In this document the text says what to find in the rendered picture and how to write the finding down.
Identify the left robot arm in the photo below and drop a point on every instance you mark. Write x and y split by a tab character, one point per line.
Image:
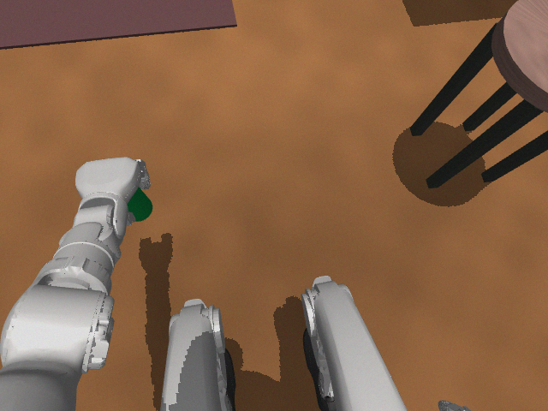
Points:
61	326

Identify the can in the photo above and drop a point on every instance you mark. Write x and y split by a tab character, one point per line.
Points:
140	206

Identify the stool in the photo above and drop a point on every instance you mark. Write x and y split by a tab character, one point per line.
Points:
519	45

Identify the right robot foot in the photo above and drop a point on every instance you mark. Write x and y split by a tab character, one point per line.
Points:
326	403

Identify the left robot hand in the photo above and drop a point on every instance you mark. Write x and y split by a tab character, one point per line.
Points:
118	176

